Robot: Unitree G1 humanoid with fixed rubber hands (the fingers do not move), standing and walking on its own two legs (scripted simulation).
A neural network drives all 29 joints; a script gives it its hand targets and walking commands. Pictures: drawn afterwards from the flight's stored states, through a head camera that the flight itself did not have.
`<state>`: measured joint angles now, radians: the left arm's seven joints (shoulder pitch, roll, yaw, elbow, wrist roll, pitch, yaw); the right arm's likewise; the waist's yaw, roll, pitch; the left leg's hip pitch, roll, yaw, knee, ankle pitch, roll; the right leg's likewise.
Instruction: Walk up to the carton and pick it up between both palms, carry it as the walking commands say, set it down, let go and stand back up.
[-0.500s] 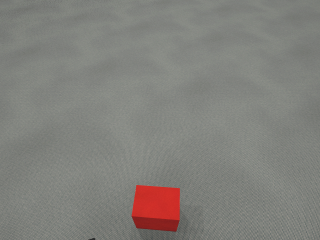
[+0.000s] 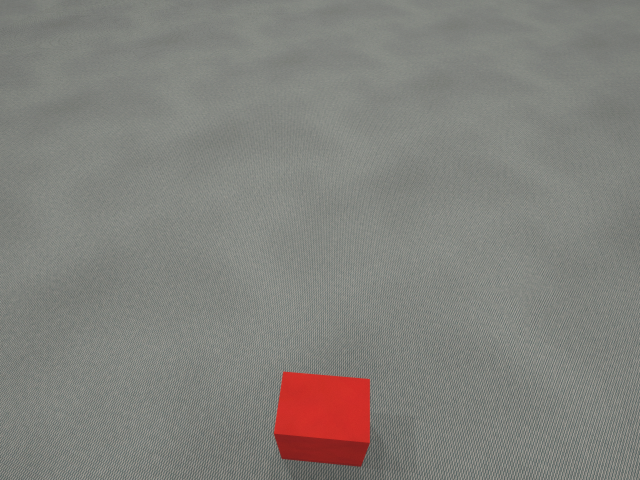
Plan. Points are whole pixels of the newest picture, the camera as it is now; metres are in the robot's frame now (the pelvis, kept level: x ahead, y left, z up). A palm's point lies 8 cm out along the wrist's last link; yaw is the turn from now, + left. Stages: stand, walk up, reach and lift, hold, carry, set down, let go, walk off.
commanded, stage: stand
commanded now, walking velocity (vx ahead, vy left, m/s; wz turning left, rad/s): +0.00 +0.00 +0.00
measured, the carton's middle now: (323, 420) +0.37 +0.02 -0.65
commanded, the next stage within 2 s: reach and lift in 0.20 s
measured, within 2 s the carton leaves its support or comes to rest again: neither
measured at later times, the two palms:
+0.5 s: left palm out of the picture +0.14 +0.21 -0.14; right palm out of the picture +0.15 -0.21 -0.13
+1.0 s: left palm (187, 464) +0.17 +0.22 -0.18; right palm (484, 475) +0.17 -0.22 -0.18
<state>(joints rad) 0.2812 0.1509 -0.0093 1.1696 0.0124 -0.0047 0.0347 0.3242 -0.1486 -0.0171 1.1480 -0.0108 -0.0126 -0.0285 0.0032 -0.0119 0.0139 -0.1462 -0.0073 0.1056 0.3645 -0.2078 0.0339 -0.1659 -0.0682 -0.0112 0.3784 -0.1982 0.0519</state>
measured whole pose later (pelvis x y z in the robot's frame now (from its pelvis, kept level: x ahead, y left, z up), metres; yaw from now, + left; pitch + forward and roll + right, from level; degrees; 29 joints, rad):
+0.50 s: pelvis -0.01 -0.01 -0.02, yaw +1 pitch +11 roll +0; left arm -0.01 0.19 -0.01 0.60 -0.02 0.64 -0.02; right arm -0.02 -0.16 -0.02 0.58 0.02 0.64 -0.01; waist 0.00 0.00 -0.04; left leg -0.52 0.02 0.08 0.63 -0.29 0.03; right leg -0.52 -0.05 -0.02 0.61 -0.27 0.03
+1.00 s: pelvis -0.06 -0.03 -0.08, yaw +2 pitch +17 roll -1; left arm -0.15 0.27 0.12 0.55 0.01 0.39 -0.13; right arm -0.07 -0.08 -0.07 0.40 0.02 0.44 -0.08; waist -0.02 0.00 -0.01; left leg -0.95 0.05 0.03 1.05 -0.39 0.00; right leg -0.93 -0.04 -0.05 1.04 -0.40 0.00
